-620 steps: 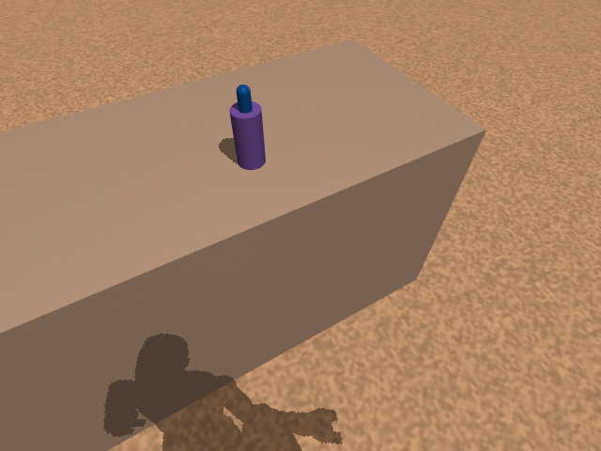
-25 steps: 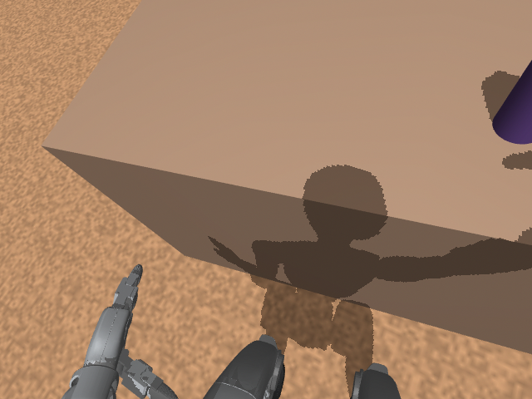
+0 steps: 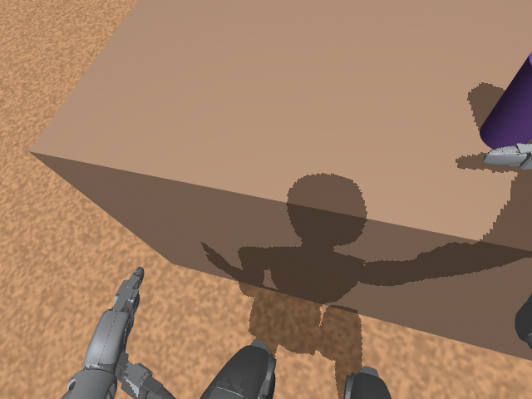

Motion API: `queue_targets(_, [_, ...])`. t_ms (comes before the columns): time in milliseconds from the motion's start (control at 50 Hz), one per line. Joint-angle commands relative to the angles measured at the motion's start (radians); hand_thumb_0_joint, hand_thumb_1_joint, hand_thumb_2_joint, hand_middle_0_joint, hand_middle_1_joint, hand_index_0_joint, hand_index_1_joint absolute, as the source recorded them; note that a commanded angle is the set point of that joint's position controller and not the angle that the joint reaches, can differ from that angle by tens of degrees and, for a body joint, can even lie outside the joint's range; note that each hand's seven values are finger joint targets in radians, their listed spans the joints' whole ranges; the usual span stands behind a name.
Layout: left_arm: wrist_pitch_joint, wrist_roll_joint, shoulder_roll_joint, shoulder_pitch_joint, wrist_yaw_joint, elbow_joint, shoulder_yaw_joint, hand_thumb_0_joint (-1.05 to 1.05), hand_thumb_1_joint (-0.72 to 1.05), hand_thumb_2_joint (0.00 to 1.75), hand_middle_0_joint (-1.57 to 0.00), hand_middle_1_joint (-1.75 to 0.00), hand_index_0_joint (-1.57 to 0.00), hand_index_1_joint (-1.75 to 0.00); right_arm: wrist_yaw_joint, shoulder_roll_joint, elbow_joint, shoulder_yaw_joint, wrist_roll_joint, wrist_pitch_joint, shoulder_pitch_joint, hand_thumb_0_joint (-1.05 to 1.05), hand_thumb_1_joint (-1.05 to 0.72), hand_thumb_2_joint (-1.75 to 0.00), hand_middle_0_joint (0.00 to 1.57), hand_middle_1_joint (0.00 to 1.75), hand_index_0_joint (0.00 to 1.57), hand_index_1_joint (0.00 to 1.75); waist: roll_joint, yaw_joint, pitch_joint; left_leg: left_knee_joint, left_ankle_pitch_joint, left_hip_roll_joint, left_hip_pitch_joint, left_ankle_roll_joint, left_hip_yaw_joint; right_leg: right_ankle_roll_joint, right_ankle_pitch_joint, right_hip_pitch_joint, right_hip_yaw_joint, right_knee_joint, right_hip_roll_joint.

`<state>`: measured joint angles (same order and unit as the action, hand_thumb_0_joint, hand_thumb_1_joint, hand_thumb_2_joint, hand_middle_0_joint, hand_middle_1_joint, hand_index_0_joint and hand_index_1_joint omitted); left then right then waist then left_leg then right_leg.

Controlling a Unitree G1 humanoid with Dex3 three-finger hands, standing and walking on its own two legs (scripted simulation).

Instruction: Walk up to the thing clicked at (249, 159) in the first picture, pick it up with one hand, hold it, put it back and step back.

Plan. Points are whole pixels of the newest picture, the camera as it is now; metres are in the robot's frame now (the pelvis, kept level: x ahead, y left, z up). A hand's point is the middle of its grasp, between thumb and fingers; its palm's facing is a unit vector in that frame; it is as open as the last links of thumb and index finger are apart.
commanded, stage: rest palm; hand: right
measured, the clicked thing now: out of the picture +0.55 -0.23 +0.10
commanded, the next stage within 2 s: close in 0.02 s
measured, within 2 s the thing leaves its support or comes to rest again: leaves its support in 1.26 s
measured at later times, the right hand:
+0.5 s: hand out of the picture +0.55 -0.23 +0.09, palm faces +0.22 +0.98 +0.00, open 15.4 cm
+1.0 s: hand (531, 104) +0.55 -0.23 +0.08, palm faces +0.22 +0.98 +0.00, open 8.9 cm
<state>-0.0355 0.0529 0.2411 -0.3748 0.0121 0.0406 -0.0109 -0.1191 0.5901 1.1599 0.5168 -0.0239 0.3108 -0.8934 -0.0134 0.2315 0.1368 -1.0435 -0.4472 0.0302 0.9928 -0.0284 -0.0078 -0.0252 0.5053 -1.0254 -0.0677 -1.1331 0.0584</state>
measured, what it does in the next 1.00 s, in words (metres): stands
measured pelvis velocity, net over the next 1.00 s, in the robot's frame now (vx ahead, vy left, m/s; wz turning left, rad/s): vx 0.00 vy -0.01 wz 0.01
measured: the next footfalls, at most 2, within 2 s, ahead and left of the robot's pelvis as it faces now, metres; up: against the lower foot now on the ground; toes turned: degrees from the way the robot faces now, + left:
none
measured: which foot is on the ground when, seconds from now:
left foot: down 0.00-1.00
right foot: down 0.00-1.00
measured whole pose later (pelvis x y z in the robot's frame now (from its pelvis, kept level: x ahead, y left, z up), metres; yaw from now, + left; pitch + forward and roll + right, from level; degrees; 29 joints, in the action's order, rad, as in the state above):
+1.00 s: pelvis +0.00 -0.01 +0.00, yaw +1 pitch +24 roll +4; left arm -0.01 0.06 0.24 -0.37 0.03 0.01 -0.01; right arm -0.07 0.62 1.22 0.53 0.01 0.34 -0.95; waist -0.02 0.26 0.14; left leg -1.04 -0.44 0.03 1.00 -0.04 0.01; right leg -0.02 0.51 -1.03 -0.05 -1.13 0.06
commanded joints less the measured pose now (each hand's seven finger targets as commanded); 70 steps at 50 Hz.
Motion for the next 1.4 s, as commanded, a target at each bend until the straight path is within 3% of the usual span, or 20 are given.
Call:
queue_targets(0, [-0.049, -0.013, 0.156, -0.052, -0.013, -0.168, -0.107, 0.0, -0.61, 0.09, -0.05, -0.04, -0.03, -0.07, 0.014, 0.24, -0.226, 0.002, -0.006, 0.071, -0.414, 0.0, 0.37, -0.07, 0.06, 0.04, 0.05, 0.04, -0.202, 0.001, 0.52, 0.107, 0.348, 0.02, -0.256, 0.039, -0.028, 0.03, -0.388, 0.384, 0.035, 0.127, -0.024])
queue_targets(60, [-0.051, -0.009, 0.154, 0.033, -0.012, -0.233, -0.092, 0.0, -0.61, 0.09, -0.05, -0.04, -0.03, -0.06, 0.035, 0.311, -0.329, 0.036, 0.004, 0.092, -0.528, 0.0, 0.42, -0.05, 0.08, 0.04, 0.07, 0.04, -0.224, -0.015, 0.601, 0.103, 0.4, 0.015, -0.307, 0.033, -0.015, 0.034, -0.423, 0.395, 0.04, 0.119, -0.026])
queue_targets(80, [-0.045, -0.007, 0.148, -0.028, -0.013, -0.165, -0.101, 0.0, -0.61, 0.1, -0.05, -0.04, -0.03, -0.06, 0.033, 0.231, -0.225, -0.004, 0.004, 0.086, -0.461, 0.0, 0.44, -0.02, 0.09, 0.03, 0.08, 0.03, -0.185, 0.014, 0.516, 0.102, 0.379, 0.019, -0.273, 0.036, -0.022, 0.034, -0.401, 0.363, 0.038, 0.121, -0.023])
queue_targets(120, [-0.033, -0.01, 0.146, -0.07, -0.005, -0.132, -0.094, 0.0, -0.57, 0.06, -0.06, -0.05, -0.05, -0.06, 0.037, 0.255, -0.125, 0.025, 0.011, 0.076, -0.334, 0.0, 0.46, 0.0, 0.15, 0.01, 0.13, 0.01, -0.152, -0.01, 0.421, 0.109, 0.35, 0.02, -0.259, 0.035, -0.02, 0.035, -0.363, 0.289, 0.039, 0.133, -0.029])
queue_targets(180, [-0.04, 0.002, 0.119, 0.007, -0.006, -0.176, -0.053, 0.0, -0.57, 0.06, -0.05, -0.05, -0.05, -0.06, 0.038, 0.307, -0.285, 0.022, 0.02, 0.118, -0.549, 0.0, 0.5, 0.0, 0.28, 0.11, 0.27, 0.11, -0.221, -0.003, 0.56, 0.087, 0.373, 0.019, -0.263, 0.038, -0.015, 0.032, -0.427, 0.383, 0.036, 0.111, -0.02])
queue_targets(220, [-0.035, -0.004, 0.138, -0.033, -0.007, -0.15, -0.074, 0.0, -0.56, 0.06, -0.05, -0.05, -0.05, -0.06, 0.032, 0.287, -0.166, 0.024, 0.015, 0.103, -0.447, 0.0, 0.49, 0.0, 0.26, 0.09, 0.25, 0.09, -0.198, 0.01, 0.473, 0.089, 0.347, 0.02, -0.227, 0.04, -0.021, 0.03, -0.398, 0.344, 0.03, 0.118, -0.021])
queue_targets(280, [-0.038, 0.002, 0.172, 0.022, -0.009, -0.239, -0.096, 0.0, -0.57, 0.06, -0.05, -0.05, -0.04, -0.06, 0.035, 0.313, -0.218, 0.031, 0.024, 0.105, -0.531, 0.0, 0.48, -0.08, 0.36, 0.2, 0.35, 0.2, -0.19, 0.032, 0.609, 0.09, 0.412, 0.018, -0.302, 0.032, -0.015, 0.036, -0.427, 0.375, 0.033, 0.104, -0.021])
queue_targets(360, [-0.028, -0.004, 0.183, -0.025, -0.008, -0.187, -0.118, 0.0, -0.56, 0.06, -0.05, -0.05, -0.05, -0.06, 0.032, 0.294, -0.094, 0.015, 0.031, 0.081, -0.486, 0.0, 0.42, -0.11, 0.5, 0.28, 0.49, 0.29, -0.188, 0.05, 0.486, 0.099, 0.355, 0.027, -0.2, 0.037, -0.031, 0.029, -0.433, 0.378, 0.02, 0.115, -0.016])
queue_targets(420, [-0.03, 0.001, 0.145, -0.014, -0.003, -0.193, -0.075, 0.0, -0.57, 0.06, -0.05, -0.05, -0.04, -0.06, 0.031, 0.24, -0.13, -0.028, 0.029, 0.088, -0.55, 0.0, 0.4, -0.16, 0.57, 0.34, 0.56, 0.34, -0.223, 0.039, 0.523, 0.093, 0.341, 0.028, -0.2, 0.041, -0.035, 0.025, -0.444, 0.408, 0.019, 0.119, -0.013])
queue_targets(500, [-0.022, 0.001, 0.184, -0.031, -0.003, -0.164, -0.119, 0.0, -0.56, 0.06, -0.05, -0.05, -0.04, -0.05, 0.037, 0.311, -0.109, 0.029, 0.035, 0.076, -0.507, 0.0, 0.39, -0.22, 0.69, 0.44, 0.69, 0.45, -0.218, 0.046, 0.534, 0.081, 0.423, 0.024, -0.237, 0.037, -0.027, 0.027, -0.485, 0.373, 0.024, 0.105, -0.016])
queue_targets(620, [-0.01, -0.003, 0.162, -0.028, 0.008, -0.181, -0.104, 0.0, -0.55, 0.05, -0.04, -0.05, -0.04, -0.05, 0.044, 0.315, -0.181, 0.037, 0.03, 0.072, -0.484, 0.0, 0.22, -0.4, 0.88, 0.64, 0.87, 0.64, -0.234, -0.001, 0.57, 0.089, 0.433, 0.025, -0.278, 0.037, -0.028, 0.024, -0.497, 0.397, 0.035, 0.119, -0.022])
queue_targets(680, [-0.018, -0.006, 0.167, 0.006, 0.003, -0.21, -0.115, 0.0, -0.55, 0.05, -0.05, -0.05, -0.05, -0.05, 0.051, 0.229, -0.108, -0.005, 0.025, 0.072, -0.464, 0.0, 0.12, -0.46, 0.95, 0.7, 0.94, 0.7, -0.172, 0.038, 0.463, 0.109, 0.343, 0.03, -0.23, 0.039, -0.038, 0.027, -0.405, 0.359, 0.024, 0.143, -0.018])
queue_targets(720, [-0.024, -0.006, 0.16, 0.019, -0.001, -0.215, -0.11, 0.0, -0.54, 0.04, -0.05, -0.05, -0.05, -0.05, 0.061, 0.289, -0.187, 0.021, 0.031, 0.091, -0.531, 0.0, 0.08, -0.53, 0.99, 0.76, 0.98, 0.77, -0.178, 0.029, 0.497, 0.113, 0.338, 0.023, -0.251, 0.033, -0.02, 0.037, -0.356, 0.331, 0.031, 0.13, -0.018])
queue_targets(920, [-0.018, 0.006, 0.169, -0.045, 0.008, -0.178, -0.115, 0.0, -0.53, 0.04, -0.05, -0.05, -0.05, -0.05, 0.045, 0.282, -0.135, 0.031, 0.03, 0.088, -0.462, 0.0, -0.28, -1.0, 1.25, 1.18, 1.25, 1.18, -0.228, 0.025, 0.512, 0.084, 0.372, 0.029, -0.195, 0.041, -0.035, 0.018, -0.51, 0.411, 0.019, 0.117, -0.011])
queue_targets(1060, [-0.016, -0.005, 0.17, -0.016, -0.002, -0.227, -0.109, 0.0, -0.56, 0.06, -0.06, -0.05, -0.05, -0.06, 0.047, 0.262, -0.212, 0.014, 0.025, 0.081, -0.508, 0.0, -0.46, -1.32, 1.28, 1.4, 1.31, 1.41, -0.22, 0.029, 0.586, 0.105, 0.404, 0.026, -0.289, 0.038, -0.035, 0.025, -0.475, 0.43, 0.026, 0.138, -0.019])
queue_targets(1180, [-0.016, -0.004, 0.145, -0.025, -0.002, -0.102, -0.09, 0.0, -0.56, 0.06, -0.06, -0.05, -0.05, -0.06, 0.076, 0.26, -0.246, -0.009, 0.02, 0.075, -0.58, 0.0, -0.33, -1.29, 1.3, 1.4, 1.33, 1.4, -0.259, 0.008, 0.514, 0.131, 0.392, 0.027, -0.253, 0.041, -0.029, 0.022, -0.511, 0.47, 0.034, 0.154, -0.023])
queue_targets(1240, [-0.031, -0.007, 0.167, 0.052, -0.009, -0.17, -0.1, 0.0, -0.56, 0.06, -0.06, -0.05, -0.05, -0.06, 0.087, 0.326, -0.316, 0.013, 0.027, 0.086, -0.631, 0.0, -0.27, -1.3, 1.29, 1.41, 1.33, 1.41, -0.232, 0.0, 0.623, 0.145, 0.444, 0.021, -0.349, 0.034, -0.017, 0.032, -0.493, 0.494, 0.043, 0.155, -0.028])
queue_targets(1300, [-0.024, -0.011, 0.152, 0.014, -0.006, -0.118, -0.078, 0.0, -0.55, 0.05, -0.06, -0.05, -0.05, -0.06, 0.075, 0.245, -0.214, -0.026, 0.017, 0.069, -0.552, 0.0, -0.29, -1.3, 1.28, 1.41, 1.32, 1.41, -0.229, 0.003, 0.539, 0.162, 0.418, 0.026, -0.313, 0.038, -0.027, 0.023, -0.522, 0.51, 0.036, 0.185, -0.029])
queue_targets(1340, [-0.028, -0.007, 0.16, 0.038, -0.011, -0.109, -0.086, 0.0, -0.55, 0.06, -0.06, -0.05, -0.05, -0.06, 0.082, 0.307, -0.288, -0.003, 0.021, 0.078, -0.629, 0.0, -0.29, -1.32, 1.31, 1.44, 1.35, 1.44, -0.268, -0.006, 0.594, 0.161, 0.428, 0.022, -0.33, 0.038, -0.023, 0.02, -0.55, 0.554, 0.039, 0.187, -0.025])
queue_targets(1380, [-0.026, -0.012, 0.154, -0.001, -0.007, -0.065, -0.086, 0.0, -0.55, 0.06, -0.06, -0.05, -0.05, -0.06, 0.07, 0.218, -0.199, -0.041, 0.006, 0.055, -0.551, 0.0, -0.27, -1.31, 1.29, 1.42, 1.33, 1.42, -0.212, 0.005, 0.502, 0.174, 0.409, 0.026, -0.32, 0.039, -0.031, 0.021, -0.503, 0.504, 0.035, 0.206, -0.029])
